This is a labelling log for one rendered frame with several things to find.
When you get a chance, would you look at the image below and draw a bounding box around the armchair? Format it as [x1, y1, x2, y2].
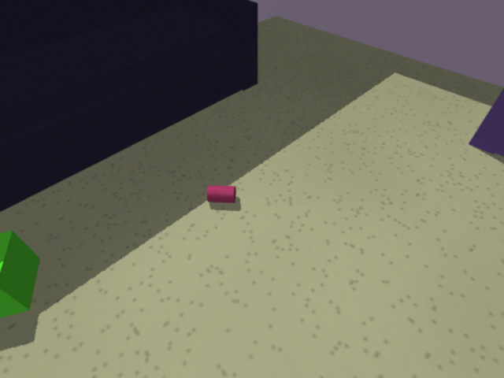
[469, 88, 504, 157]

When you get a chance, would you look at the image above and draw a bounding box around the sofa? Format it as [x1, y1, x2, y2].
[0, 0, 258, 212]

